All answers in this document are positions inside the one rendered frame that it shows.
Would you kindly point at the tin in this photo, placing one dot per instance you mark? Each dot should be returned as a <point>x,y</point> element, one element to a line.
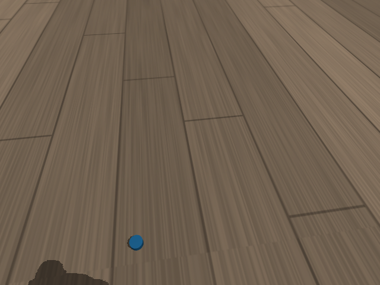
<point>136,242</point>

